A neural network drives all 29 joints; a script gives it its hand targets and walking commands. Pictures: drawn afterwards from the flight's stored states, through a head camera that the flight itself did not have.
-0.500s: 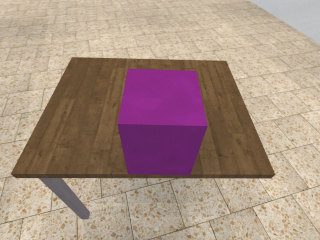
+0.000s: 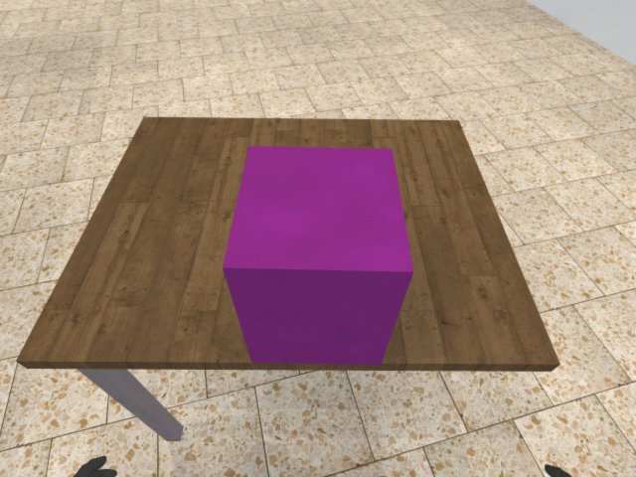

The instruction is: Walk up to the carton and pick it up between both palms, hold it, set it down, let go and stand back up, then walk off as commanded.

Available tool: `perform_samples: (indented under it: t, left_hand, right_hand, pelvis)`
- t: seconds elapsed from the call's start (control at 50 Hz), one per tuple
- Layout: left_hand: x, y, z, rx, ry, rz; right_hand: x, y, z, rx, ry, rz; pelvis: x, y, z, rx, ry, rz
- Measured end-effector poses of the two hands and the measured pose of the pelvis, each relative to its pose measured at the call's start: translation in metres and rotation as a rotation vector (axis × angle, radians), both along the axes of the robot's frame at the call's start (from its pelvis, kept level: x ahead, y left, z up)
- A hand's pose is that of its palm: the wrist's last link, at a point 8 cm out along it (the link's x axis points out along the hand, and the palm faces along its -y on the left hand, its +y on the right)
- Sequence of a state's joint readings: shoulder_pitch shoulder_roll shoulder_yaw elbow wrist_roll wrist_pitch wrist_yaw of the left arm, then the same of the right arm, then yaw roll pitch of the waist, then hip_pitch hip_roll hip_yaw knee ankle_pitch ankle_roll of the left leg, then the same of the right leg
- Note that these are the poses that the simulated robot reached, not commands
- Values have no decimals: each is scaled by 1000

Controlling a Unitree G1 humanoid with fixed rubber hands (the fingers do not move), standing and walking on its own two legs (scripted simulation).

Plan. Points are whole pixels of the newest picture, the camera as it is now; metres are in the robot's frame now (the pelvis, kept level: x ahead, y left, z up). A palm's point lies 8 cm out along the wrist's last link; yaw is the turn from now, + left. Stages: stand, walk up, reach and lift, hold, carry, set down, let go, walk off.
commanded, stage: walk up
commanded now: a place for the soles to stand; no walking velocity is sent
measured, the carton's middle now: (318, 261) +0.41 +0.02 +0.02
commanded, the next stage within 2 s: reach and lift in 0.90 s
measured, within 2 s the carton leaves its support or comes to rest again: neither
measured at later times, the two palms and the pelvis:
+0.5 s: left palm out of the picture +0.07 +0.32 -0.10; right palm out of the picture +0.11 -0.31 -0.09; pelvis +0.00 +0.00 +0.01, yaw +1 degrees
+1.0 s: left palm out of the picture +0.12 +0.32 -0.10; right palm out of the picture +0.12 -0.30 -0.10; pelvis -0.01 +0.01 +0.00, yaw +1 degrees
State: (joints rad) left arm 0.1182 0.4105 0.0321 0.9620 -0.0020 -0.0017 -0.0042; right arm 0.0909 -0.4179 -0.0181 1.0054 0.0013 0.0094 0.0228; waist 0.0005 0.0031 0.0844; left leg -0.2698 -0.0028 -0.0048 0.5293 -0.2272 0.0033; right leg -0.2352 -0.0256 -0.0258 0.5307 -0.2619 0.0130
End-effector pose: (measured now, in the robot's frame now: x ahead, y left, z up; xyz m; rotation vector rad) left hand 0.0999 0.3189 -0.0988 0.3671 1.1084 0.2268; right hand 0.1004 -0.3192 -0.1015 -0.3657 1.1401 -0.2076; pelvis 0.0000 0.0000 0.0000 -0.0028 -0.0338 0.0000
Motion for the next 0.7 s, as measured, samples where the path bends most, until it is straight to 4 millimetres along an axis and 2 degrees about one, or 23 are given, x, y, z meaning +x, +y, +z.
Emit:
perform_samples:
  t: [0.1,0.18,0.28,0.52,0.6,0.7]
  left_hand:
    - [14,-1,1,-15,-13,-15]
    - [16,0,0,-26,-14,-10]
    - [7,0,-2,-34,10,5]
    - [-33,0,-5,-29,86,51]
    - [-37,3,-3,-20,89,57]
    - [-32,6,0,-13,77,54]
  right_hand:
    - [-7,-1,5,-14,29,-14]
    - [-8,1,8,-19,38,-14]
    - [-4,3,11,-19,29,-6]
    - [6,7,7,4,21,15]
    - [6,9,6,11,23,15]
    - [1,10,4,16,35,7]
  pelvis:
    - [1,2,4,-2,4,4]
    - [0,3,6,-4,4,6]
    - [-1,4,7,-7,7,9]
    - [-4,1,9,-8,3,16]
    - [-2,1,9,-8,0,15]
    - [0,3,9,-8,-3,16]
